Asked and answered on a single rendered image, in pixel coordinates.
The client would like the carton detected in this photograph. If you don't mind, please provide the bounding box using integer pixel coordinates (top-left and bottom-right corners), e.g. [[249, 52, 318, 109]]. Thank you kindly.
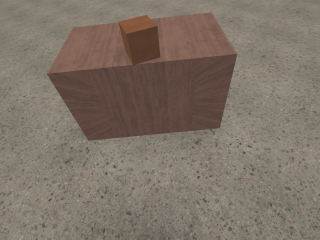
[[118, 15, 160, 65]]

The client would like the pedestal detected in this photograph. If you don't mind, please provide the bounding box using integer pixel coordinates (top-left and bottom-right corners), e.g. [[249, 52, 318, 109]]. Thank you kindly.
[[47, 12, 237, 141]]

